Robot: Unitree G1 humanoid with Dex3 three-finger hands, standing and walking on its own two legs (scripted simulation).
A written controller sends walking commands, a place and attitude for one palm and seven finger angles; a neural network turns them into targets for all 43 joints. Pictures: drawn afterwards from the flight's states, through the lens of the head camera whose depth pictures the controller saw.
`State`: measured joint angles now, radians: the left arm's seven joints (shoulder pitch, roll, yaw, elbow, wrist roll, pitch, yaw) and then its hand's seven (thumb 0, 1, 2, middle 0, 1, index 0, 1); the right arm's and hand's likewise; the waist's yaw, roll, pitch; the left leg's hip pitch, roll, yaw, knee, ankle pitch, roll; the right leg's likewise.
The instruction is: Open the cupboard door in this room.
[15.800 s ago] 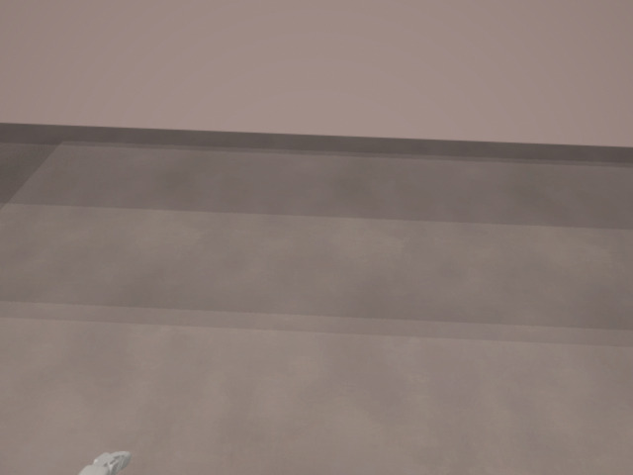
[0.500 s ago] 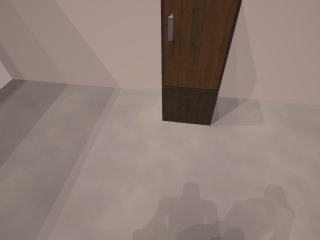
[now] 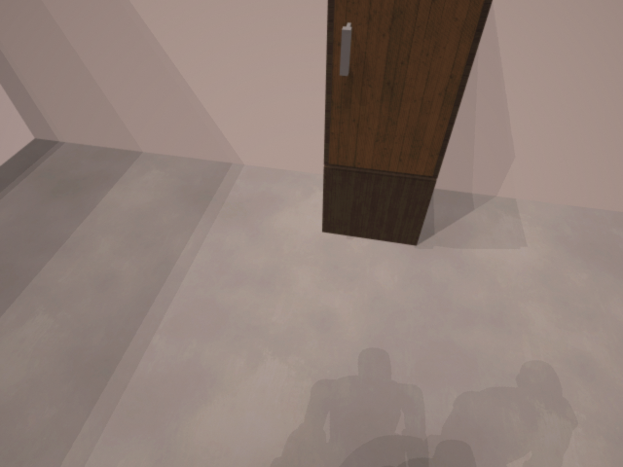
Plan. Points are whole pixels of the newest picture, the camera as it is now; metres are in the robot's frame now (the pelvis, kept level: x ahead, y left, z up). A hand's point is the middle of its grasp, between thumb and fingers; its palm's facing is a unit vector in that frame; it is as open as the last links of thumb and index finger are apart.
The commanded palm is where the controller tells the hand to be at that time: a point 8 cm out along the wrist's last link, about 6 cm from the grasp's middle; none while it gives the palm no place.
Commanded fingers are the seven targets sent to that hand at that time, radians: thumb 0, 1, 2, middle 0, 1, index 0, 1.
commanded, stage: look at it before walking up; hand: left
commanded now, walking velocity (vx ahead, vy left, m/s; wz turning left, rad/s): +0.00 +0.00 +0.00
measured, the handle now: (346, 49) +1.15 -0.03 +0.05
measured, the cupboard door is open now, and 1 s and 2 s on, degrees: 0 0 0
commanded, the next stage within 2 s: walk to a spot facing it in 0.44 s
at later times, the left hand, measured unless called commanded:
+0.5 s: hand out of the picture -0.01 +0.17 -0.17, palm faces +0.04 -0.98 -0.18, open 7.4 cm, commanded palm none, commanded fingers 0.00 0.90 0.90 -0.20 -0.30 -0.20 -0.30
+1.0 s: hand out of the picture +0.11 +0.22 -0.19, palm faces -0.16 -0.97 -0.16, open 7.4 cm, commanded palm none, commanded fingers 0.00 0.90 0.90 -0.20 -0.30 -0.20 -0.30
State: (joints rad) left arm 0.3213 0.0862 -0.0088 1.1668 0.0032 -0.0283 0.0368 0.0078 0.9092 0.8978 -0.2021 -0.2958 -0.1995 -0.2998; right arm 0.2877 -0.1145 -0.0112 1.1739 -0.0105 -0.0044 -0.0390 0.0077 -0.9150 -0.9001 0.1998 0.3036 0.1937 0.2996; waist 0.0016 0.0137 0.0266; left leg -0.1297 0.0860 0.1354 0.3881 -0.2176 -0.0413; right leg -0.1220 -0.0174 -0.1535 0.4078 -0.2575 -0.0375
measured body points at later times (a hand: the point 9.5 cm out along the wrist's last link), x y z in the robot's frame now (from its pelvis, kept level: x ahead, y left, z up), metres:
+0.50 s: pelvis +0.00 +0.01 +0.00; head +0.01 +0.00 +0.45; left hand -0.01 +0.22 -0.16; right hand -0.03 -0.20 -0.17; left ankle -0.01 +0.14 -0.74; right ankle -0.02 -0.08 -0.74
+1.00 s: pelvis +0.07 +0.04 -0.01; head +0.09 +0.05 +0.44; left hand +0.12 +0.27 -0.18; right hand -0.02 -0.18 -0.16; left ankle -0.01 +0.14 -0.74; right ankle +0.01 -0.07 -0.67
